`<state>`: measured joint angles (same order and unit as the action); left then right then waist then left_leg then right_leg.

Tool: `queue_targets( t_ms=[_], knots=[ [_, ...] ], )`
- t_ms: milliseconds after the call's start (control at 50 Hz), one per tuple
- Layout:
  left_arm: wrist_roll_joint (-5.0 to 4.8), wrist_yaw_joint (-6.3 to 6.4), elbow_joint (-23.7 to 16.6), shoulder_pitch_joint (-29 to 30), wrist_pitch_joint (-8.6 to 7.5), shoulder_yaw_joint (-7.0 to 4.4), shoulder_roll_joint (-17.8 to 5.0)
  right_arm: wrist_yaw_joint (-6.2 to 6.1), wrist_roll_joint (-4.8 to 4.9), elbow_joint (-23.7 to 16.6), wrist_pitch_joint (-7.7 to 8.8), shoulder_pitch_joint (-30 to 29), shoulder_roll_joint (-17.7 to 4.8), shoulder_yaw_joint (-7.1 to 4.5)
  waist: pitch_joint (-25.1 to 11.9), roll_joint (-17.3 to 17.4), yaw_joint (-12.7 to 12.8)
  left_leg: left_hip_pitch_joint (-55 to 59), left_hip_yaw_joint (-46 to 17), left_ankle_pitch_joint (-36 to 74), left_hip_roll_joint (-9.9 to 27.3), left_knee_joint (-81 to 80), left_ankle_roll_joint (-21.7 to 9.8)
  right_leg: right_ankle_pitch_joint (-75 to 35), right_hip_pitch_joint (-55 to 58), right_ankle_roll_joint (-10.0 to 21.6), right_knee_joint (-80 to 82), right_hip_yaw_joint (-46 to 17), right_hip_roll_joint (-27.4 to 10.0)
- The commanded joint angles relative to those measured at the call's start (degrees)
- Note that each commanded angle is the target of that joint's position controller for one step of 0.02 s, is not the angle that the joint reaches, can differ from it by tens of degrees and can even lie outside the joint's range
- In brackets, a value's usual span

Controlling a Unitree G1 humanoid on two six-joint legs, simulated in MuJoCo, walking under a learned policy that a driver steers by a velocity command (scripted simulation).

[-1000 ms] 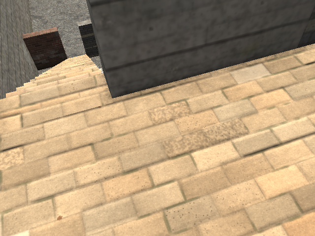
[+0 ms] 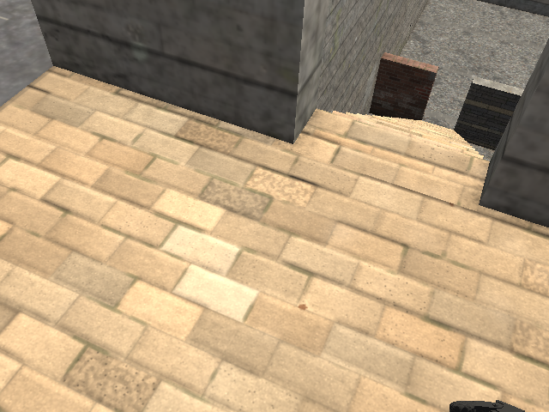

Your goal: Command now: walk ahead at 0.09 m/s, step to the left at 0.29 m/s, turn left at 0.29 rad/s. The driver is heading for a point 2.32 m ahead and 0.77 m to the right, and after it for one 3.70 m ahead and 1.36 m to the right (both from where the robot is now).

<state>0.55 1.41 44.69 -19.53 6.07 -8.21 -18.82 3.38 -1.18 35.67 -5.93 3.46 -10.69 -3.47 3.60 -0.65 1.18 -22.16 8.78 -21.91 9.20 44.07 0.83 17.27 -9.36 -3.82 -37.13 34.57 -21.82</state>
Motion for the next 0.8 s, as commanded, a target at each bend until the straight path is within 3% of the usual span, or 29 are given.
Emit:
queue_targets(
  t_ms=[20, 40, 60, 80, 120, 140, 180, 220, 320, 380, 420, 440, 460, 480, 500, 520, 540, 560, 580, 600, 620, 640, 660, 680, 700, 720, 740, 760, 800],
  knots=[
    [0.34, -0.66, -1.7, 7.4, -0.32, -1.51, -7.0, -1.02, -0.94, 4.3, 2.16, 15.9, -7.9, -2.29, -2.3, 9.9, -11.5, 8.7, -1.9, 1.2, -4.6, -16.3, -4.3, 22.3, -6.7, 4.4, -9.2, -10.7, 1.2],
    [1.72, -1.28, -3.5, 8.4, 0.73, 1.23, 0.3, -1.57, 0.21, 6.1, 2.60, 17.6, -11.0, -1.78, 4.3, 25.9, -10.0, 0.9, -13.8, -4.1, -0.9, -23.7, -6.5, 30.4, -22.7, 3.5, -26.7, -14.0, 10.3],
    [2.24, -1.11, -7.9, 7.5, 1.85, 2.05, 1.3, -1.39, 1.34, 3.6, 2.93, 12.0, -17.3, -3.33, -1.7, 34.1, -6.6, -2.1, -30.9, -18.6, 5.0, -34.7, -13.0, 28.0, -27.9, 3.5, -34.9, -25.7, 17.3],
    [1.69, -0.47, -6.5, 7.9, 1.86, 1.22, -1.7, -1.32, 1.17, 2.4, 2.77, 7.0, -15.6, -2.46, -1.1, 27.9, -4.7, 0.1, -30.8, -26.7, 8.9, -37.9, -14.5, 20.1, -32.2, 4.1, -41.4, -27.8, 17.2],
    [0.90, 1.20, -2.8, 7.4, -0.06, 0.52, -2.9, -1.92, -0.54, 1.6, 2.89, 5.3, -9.9, -0.52, -2.5, 17.0, -3.8, 2.5, -21.4, -17.0, 6.2, -33.7, -12.0, 9.5, -30.9, 4.6, -42.0, -35.0, 21.0],
    [1.53, 1.34, -1.4, 5.1, -1.03, 0.26, -3.3, -2.68, -0.71, 1.8, 3.60, 5.3, -8.2, -0.16, -4.1, 12.9, -2.5, 4.3, -18.5, -10.2, 5.3, -31.9, -11.2, 5.8, -28.7, 4.5, -40.9, -36.1, 22.1],
    [2.41, 1.08, 0.4, 3.1, -1.79, 0.13, -3.4, -3.53, -0.67, 2.3, 4.85, 5.9, -5.6, 0.78, -5.0, 7.4, -1.5, 6.9, -15.7, -3.6, 5.8, -31.5, -10.5, 2.3, -26.9, 4.5, -39.5, -36.0, 23.6],
    [2.39, 0.40, 0.1, 5.2, -1.82, 0.54, -2.8, -4.14, -0.59, 2.6, 5.45, 8.4, -5.6, 1.08, -3.8, 3.7, -2.2, 9.7, -14.6, -1.1, 7.2, -32.8, -10.5, 1.6, -27.9, 5.0, -36.8, -35.2, 23.6],
    [2.11, -1.91, -1.7, 9.0, -1.64, 2.22, -0.1, -6.20, -0.93, 4.1, 5.16, 14.8, -6.5, 1.31, -3.5, 2.9, -4.3, 17.3, -7.9, 11.2, 7.1, -31.6, -8.7, 2.7, -27.9, 5.3, -24.7, -32.1, 21.0],
    [1.50, -2.41, -2.4, 7.5, -1.37, 2.89, 0.8, -6.69, -0.66, 4.2, 4.38, 14.5, -7.2, 1.25, -4.6, 4.1, -3.4, 17.7, -2.7, 26.4, 6.5, -29.1, -5.9, 5.7, -22.6, 5.5, -18.3, -29.0, 19.6],
    [1.36, -1.99, -2.1, -0.3, -1.48, 2.75, -0.6, -6.44, -0.41, 2.6, 3.73, 9.9, -10.0, 0.27, -5.6, 9.5, 0.5, 11.2, 4.6, 51.3, 3.6, -26.7, 2.8, 10.1, -8.4, 8.0, -8.4, -25.1, 19.8],
    [1.14, -1.31, -0.9, -9.2, -1.71, 1.72, -3.6, -6.27, -0.28, 1.1, 3.53, 5.8, -12.9, -0.80, -7.1, 13.1, 4.9, 5.7, 9.1, 74.6, 1.0, -20.9, 9.7, 12.1, 3.8, 10.7, -0.3, -22.7, 21.1],
    [0.28, -0.40, 0.9, -21.0, -1.82, -0.09, -7.3, -6.32, 0.41, -0.6, 3.60, 0.1, -15.1, -1.94, -10.0, 13.9, 11.5, 4.5, 11.8, 87.0, -3.1, -5.3, 14.1, 9.8, 11.0, 15.0, 9.1, -21.3, 21.8],
    [-1.24, 0.44, 0.8, -19.5, -2.09, -1.13, -8.8, -5.74, 3.23, -0.4, 3.65, 1.9, -16.2, -3.04, -8.8, -2.6, 13.7, -6.7, 8.9, 55.1, -7.7, 18.1, 14.2, -3.3, 16.1, 20.4, 21.3, -34.4, 14.2],
    [-0.61, 1.72, -2.5, -5.8, -2.24, -0.60, -9.1, -5.56, 1.67, -3.1, 3.11, 2.9, -7.8, -1.17, -6.3, -26.3, 4.5, -20.7, -5.6, -7.7, -8.8, 37.2, 8.2, -14.9, 10.7, 26.0, 18.4, -60.6, -0.5],
    [-0.55, 1.65, -6.5, 1.0, -3.82, -0.33, -9.9, -4.19, -1.17, -6.6, 3.14, 4.2, -8.8, -0.77, -9.5, -17.4, 0.6, -19.2, -22.0, -10.6, -8.4, 41.9, 5.3, -17.3, 1.8, 29.7, 19.3, -72.3, -4.2],
    [0.64, 1.40, -9.8, 12.5, -4.09, -0.53, -10.6, -3.34, -0.73, -5.4, 3.77, 8.5, -9.2, -0.69, -5.3, -9.1, -5.3, -11.7, -24.5, -6.2, -7.0, 38.6, 2.0, -5.4, -13.8, 26.5, 19.9, -67.1, -1.9],
    [0.64, 0.71, -12.2, 19.9, -3.79, 0.80, -7.1, -2.74, -0.57, -5.0, 4.60, 9.6, -10.0, -0.69, -3.1, -2.9, -9.0, -6.9, -19.2, -1.7, -7.3, 27.7, 0.8, 0.9, -18.8, 19.4, 21.5, -56.4, 5.6],
    [0.51, 0.08, -12.7, 21.8, -3.73, 1.19, -5.6, -2.65, -0.23, -4.5, 4.76, 8.0, -7.2, 0.18, -0.5, -2.6, -9.2, -3.6, -12.5, -1.1, -8.8, 12.7, 1.2, 0.5, -20.9, 14.1, 19.1, -48.2, 13.5],
    [0.64, -0.30, -12.0, 18.9, -3.41, 0.53, -6.0, -2.56, -0.10, -3.6, 4.43, 7.4, -5.2, 1.12, -0.9, -5.7, -6.1, 1.4, -8.0, -2.5, -10.8, 3.5, 2.2, -3.3, -19.9, 12.7, 16.0, -43.7, 18.4],
    [0.77, -1.07, -10.8, 14.0, -3.04, 0.05, -6.7, -2.79, 0.12, -3.4, 4.09, 6.9, -5.0, 1.22, -3.6, -8.5, -2.8, 4.0, -5.0, -4.5, -13.1, -2.0, 3.1, -9.5, -15.3, 12.4, 12.5, -43.8, 19.2],
    [0.33, -2.10, -9.7, 11.2, -2.90, -0.10, -7.0, -3.58, 0.12, -2.2, 4.27, 10.1, -5.0, 1.07, -6.7, -8.4, -2.8, 8.1, -2.5, 1.1, -14.9, -9.2, 4.2, -15.7, -12.1, 11.6, 7.5, -43.7, 20.5],
    [-0.36, -2.57, -9.6, 10.8, -3.25, 0.15, -6.1, -4.70, -0.35, -0.7, 4.94, 15.5, -6.3, 0.42, -8.9, -6.0, -5.3, 14.8, -2.8, 8.3, -14.1, -19.1, 5.1, -13.6, -13.9, 9.4, 1.7, -43.6, 22.9],
    [-0.01, -2.57, -10.8, 9.5, -3.85, 1.11, -1.7, -5.51, -1.17, 0.1, 6.00, 20.1, -12.4, -1.01, -9.0, 6.5, -6.1, 22.1, -17.7, 5.6, 1.2, -26.1, 3.0, 2.5, -24.6, 6.0, -10.2, -39.8, 28.4],
    [1.61, -2.71, -11.9, 2.8, -4.13, 2.04, 3.0, -5.52, -0.27, -3.4, 6.00, 16.3, -20.6, -1.74, -11.3, 21.2, -1.3, 22.3, -40.0, 24.2, 23.3, -25.5, -4.6, 25.6, -34.3, 2.8, -22.3, -39.2, 31.6],
    [2.61, -3.83, -12.6, 5.2, -3.39, 1.30, -2.5, -5.92, -0.50, -3.6, 5.90, 16.1, -21.2, -2.31, -12.1, 19.8, -3.4, 18.0, -44.5, 28.0, 24.7, -28.3, -10.7, 21.9, -35.2, 3.3, -31.8, -41.8, 26.7],
    [2.54, -4.46, -12.2, 8.2, -2.73, 0.48, -4.8, -6.64, -0.47, -2.8, 6.16, 13.2, -17.6, -1.47, -6.1, 13.2, -1.6, 14.4, -36.7, 28.4, 20.5, -26.5, -10.1, 15.4, -35.8, 3.4, -37.4, -42.6, 25.1],
    [2.03, -5.04, -11.4, 8.1, -2.38, 0.02, -5.7, -6.90, 0.02, -2.3, 6.03, 9.6, -15.2, -1.07, -3.7, 10.3, 0.7, 12.6, -26.8, 29.2, 15.1, -24.8, -7.4, 9.8, -35.4, 2.9, -38.5, -41.7, 24.1],
    [1.43, -6.30, -10.0, 6.2, -1.49, 0.25, -5.0, -7.27, 0.02, -0.8, 6.18, 9.3, -13.8, -1.23, -5.4, 12.2, 2.1, 14.1, -15.2, 36.5, 9.4, -21.6, -5.2, 3.4, -34.2, 0.8, -43.7, -39.6, 23.6]
  ],
)
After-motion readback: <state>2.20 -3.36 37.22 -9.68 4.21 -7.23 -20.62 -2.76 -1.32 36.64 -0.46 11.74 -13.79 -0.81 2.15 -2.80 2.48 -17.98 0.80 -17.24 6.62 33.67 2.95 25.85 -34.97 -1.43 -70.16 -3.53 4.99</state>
